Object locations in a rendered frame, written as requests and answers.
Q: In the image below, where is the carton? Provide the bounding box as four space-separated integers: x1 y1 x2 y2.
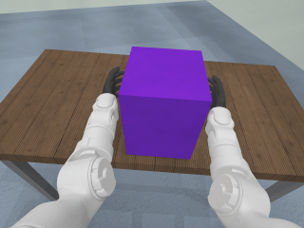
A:
118 47 213 160

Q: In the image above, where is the robot right upper arm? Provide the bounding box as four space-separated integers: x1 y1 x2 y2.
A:
207 173 302 228

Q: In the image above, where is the left robot hand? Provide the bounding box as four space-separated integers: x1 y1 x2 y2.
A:
102 66 125 98

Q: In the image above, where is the robot left upper arm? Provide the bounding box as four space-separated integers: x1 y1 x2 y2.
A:
10 156 116 228

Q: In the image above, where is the robot left forearm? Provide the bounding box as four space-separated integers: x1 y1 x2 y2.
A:
57 93 119 193

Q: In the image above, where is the robot right forearm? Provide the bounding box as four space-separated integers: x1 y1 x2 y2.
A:
205 106 261 186

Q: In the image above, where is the table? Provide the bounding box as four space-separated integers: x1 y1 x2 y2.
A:
0 48 304 202

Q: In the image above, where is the right robot hand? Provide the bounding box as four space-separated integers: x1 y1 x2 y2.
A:
207 75 226 110

